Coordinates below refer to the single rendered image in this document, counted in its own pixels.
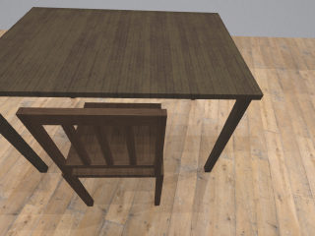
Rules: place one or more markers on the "chair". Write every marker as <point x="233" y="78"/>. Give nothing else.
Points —
<point x="112" y="140"/>

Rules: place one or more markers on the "table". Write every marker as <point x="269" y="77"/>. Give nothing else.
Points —
<point x="109" y="53"/>

